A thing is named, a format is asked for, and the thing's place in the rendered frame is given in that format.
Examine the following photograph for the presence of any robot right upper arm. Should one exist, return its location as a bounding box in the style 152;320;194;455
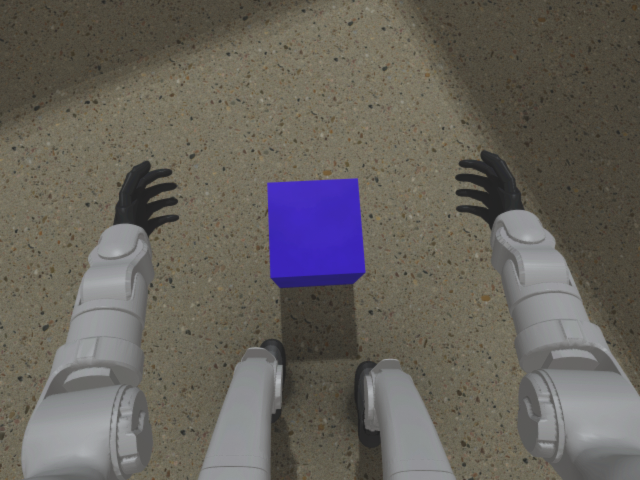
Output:
517;369;640;480

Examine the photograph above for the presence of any robot left upper arm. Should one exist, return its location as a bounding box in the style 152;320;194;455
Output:
22;384;153;480

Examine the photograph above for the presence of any carton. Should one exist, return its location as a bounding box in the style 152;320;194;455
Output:
267;178;366;288

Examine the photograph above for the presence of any robot left foot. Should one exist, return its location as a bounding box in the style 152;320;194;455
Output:
260;339;286;423

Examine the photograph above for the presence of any left robot thigh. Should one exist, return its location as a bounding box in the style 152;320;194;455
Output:
198;358;283;480

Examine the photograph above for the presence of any left robot forearm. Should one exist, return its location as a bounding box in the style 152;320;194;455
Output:
21;224;155;479

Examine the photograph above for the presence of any robot left hand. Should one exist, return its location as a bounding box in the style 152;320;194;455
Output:
113;161;179;238

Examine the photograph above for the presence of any robot right hand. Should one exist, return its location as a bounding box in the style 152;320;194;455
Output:
455;150;525;230

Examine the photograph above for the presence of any right robot forearm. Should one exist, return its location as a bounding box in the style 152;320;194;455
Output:
490;210;640;401

